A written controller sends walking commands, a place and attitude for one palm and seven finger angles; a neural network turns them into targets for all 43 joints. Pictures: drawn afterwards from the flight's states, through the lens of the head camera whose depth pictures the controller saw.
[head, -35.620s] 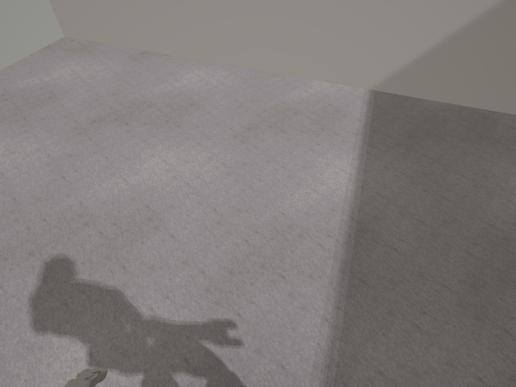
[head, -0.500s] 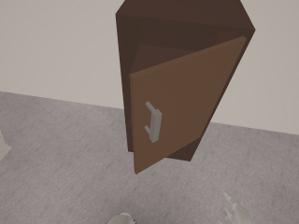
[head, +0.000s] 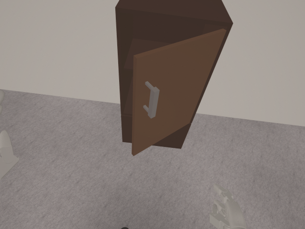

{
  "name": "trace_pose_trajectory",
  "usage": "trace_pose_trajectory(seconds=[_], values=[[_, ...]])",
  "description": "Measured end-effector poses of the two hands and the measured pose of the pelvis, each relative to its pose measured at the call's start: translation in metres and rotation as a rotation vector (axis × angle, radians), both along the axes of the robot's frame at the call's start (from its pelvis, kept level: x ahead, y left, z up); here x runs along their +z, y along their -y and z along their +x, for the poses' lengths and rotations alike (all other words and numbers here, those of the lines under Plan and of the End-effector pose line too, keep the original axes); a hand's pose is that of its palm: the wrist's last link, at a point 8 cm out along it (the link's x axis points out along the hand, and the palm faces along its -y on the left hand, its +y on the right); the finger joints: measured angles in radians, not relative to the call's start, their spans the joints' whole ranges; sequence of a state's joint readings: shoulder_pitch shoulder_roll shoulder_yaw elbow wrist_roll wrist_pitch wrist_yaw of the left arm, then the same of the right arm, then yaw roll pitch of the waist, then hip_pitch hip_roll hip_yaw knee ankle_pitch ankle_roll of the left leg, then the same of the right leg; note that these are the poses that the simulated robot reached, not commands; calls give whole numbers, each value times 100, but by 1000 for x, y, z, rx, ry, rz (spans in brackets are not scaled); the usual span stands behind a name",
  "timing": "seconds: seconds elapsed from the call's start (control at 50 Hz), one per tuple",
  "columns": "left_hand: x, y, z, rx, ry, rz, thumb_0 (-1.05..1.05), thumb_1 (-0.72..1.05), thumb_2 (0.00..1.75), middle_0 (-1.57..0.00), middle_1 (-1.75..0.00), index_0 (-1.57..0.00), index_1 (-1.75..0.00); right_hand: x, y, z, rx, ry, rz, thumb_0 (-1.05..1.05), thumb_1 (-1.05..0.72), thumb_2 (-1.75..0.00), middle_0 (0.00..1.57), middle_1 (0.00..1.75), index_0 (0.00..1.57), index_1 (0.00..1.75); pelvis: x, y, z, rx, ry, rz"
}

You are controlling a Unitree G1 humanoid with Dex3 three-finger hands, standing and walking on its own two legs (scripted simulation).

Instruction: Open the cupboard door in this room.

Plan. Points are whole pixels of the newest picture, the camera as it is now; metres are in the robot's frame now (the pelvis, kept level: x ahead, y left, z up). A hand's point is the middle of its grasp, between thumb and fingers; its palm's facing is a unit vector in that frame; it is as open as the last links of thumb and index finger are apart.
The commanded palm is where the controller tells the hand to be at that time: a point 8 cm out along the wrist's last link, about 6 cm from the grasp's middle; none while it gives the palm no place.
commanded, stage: stop stepping back and stand still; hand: left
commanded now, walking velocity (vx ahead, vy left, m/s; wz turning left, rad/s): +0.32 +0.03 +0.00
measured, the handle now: (149, 100) +0.54 +0.04 +0.00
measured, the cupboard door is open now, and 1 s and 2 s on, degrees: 41 41 41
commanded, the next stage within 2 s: let the arm hang, fingers relaxed in 0.86 s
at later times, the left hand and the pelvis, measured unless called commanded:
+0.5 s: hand (16, 189) +0.15 +0.24 +0.16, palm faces +0.40 -0.79 -0.47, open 7.4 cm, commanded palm +0.08 +0.29 +0.17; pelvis -0.06 -0.01 -0.02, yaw -1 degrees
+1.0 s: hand (39, 193) +0.16 +0.22 +0.13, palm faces +0.33 -0.82 -0.47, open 7.4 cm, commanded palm none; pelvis -0.06 -0.03 -0.01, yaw +0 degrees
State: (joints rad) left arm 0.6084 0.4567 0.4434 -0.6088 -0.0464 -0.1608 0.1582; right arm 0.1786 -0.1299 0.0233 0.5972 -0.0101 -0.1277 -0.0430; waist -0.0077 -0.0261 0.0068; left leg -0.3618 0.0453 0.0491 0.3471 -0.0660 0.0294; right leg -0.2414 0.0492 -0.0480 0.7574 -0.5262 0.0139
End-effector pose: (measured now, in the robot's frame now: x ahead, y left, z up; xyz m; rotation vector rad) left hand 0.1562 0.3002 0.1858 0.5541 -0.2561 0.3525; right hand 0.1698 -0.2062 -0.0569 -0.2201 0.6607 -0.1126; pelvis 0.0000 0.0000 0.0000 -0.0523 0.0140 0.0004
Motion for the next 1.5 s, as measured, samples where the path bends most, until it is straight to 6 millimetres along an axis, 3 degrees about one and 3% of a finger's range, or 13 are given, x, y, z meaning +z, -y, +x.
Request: trace_pose_trajectory(seconds=[0.18,0.3,0.44,0.6,0.7,0.84,0.98,1.02,1.1,1.16,1.24,1.34,1.5], values=[[-3,22,-60,33,0,-12,1,89,89,-22,-30,-22,-31,-33,42,-88,-18,-169,-30,2,-90,-90,20,30,20,30,-5,18,-49,-15,-23,68],[-3,14,-57,67,54,-24,1,89,89,-22,-30,-22,-31,-35,66,-122,-115,-179,-81,2,-90,-90,20,30,20,30,-5,13,-53,0,-18,81],[-20,8,-43,38,34,-24,1,89,89,-21,-30,-21,-31,-39,59,-117,-160,-96,-65,2,-90,-90,20,30,20,30,-18,5,-60,-18,27,94],[5,42,-59,-30,34,124,1,89,89,-22,-30,-22,-31,-51,36,-105,-69,-29,69,2,-90,-90,20,30,20,30,-22,24,-67,-13,65,83],[0,37,-71,57,-21,95,1,89,89,-22,-30,-22,-31,-59,42,-102,-45,-102,86,2,-90,-90,20,30,20,30,-15,30,-66,-23,42,76],[-29,34,-62,124,-95,-49,1,89,89,-22,-30,-22,-31,-41,64,-100,-45,-125,6,2,-90,-90,20,30,20,30,-3,34,-64,-11,22,83],[-20,46,-45,-16,-7,-29,1,89,89,-22,-30,-21,-31,-23,75,-84,-41,-73,-66,2,-90,-90,20,30,20,30,-7,29,-61,-9,22,51],[-55,40,-30,-40,-168,-49,1,90,89,-21,-30,-21,-30,-30,77,-79,-10,-98,-55,2,-90,-90,20,30,20,30,-8,24,-63,7,13,55],[-169,37,-32,33,-660,-201,0,90,89,-21,-30,-20,-30,-53,81,-81,-13,-150,-25,1,-90,-90,20,30,20,30,-15,19,-69,20,7,88],[-243,57,-71,77,-975,-317,0,91,89,-20,-30,-20,-30,-67,79,-98,-22,-215,-1,1,-90,-90,20,30,20,30,-17,22,-74,14,22,89],[-307,95,-143,98,-1266,-472,1,91,89,-20,-30,-20,-30,-78,74,-139,-34,-379,5,1,-90,-90,20,30,20,30,-15,30,-79,31,40,75],[-336,105,-214,225,-1436,-603,-1,98,89,-21,-30,-21,-30,-85,64,-204,-42,-623,-1,1,-90,-90,20,30,20,30,-10,35,-85,50,48,56],[-329,91,-279,355,-1599,-618,0,95,89,-21,-30,-21,-30,-93,41,-277,-89,-831,56,1,-90,-90,20,30,20,30,-4,28,-87,46,37,49]])
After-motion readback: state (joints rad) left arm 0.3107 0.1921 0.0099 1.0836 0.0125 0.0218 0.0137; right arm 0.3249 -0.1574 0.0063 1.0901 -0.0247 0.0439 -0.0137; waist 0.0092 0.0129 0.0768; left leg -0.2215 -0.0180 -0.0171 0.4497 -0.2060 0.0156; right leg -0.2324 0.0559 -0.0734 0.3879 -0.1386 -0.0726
